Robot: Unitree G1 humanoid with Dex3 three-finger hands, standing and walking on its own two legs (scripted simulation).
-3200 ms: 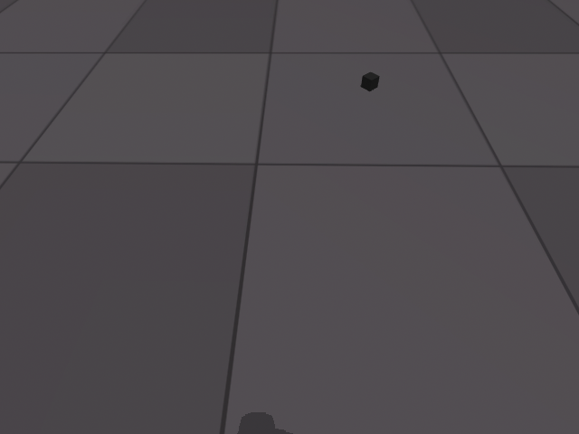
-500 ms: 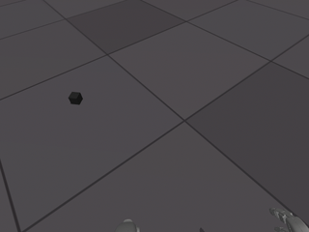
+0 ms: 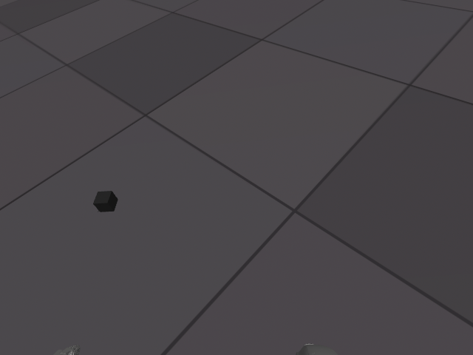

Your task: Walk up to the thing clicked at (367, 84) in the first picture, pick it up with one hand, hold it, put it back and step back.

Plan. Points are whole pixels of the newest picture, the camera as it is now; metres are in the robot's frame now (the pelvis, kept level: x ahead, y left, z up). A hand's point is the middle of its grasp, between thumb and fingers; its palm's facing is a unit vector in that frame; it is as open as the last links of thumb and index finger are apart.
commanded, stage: walk up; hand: left
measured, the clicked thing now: (105, 201) +0.99 +0.77 -0.71
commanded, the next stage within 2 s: none
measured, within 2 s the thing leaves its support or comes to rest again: neither
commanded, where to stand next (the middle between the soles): +0.60 +0.58 m, yaw -8 degrees
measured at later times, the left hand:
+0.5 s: hand (26, 322) +0.24 +0.47 -0.13, palm faces -0.10 -0.87 -0.49, open 7.4 cm
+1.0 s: hand out of the picture +0.34 +0.65 -0.12, palm faces -0.05 -0.81 -0.58, open 7.4 cm
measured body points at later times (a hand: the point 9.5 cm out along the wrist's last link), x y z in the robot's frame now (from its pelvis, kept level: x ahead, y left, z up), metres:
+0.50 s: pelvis +0.16 +0.17 +0.01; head +0.19 +0.17 +0.46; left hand +0.24 +0.52 -0.10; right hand +0.20 -0.17 -0.10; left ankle +0.19 +0.28 -0.71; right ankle +0.20 +0.04 -0.66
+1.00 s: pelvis +0.29 +0.32 -0.01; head +0.30 +0.29 +0.44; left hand +0.34 +0.69 -0.08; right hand +0.38 -0.03 -0.12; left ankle +0.37 +0.49 -0.71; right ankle +0.30 +0.11 -0.71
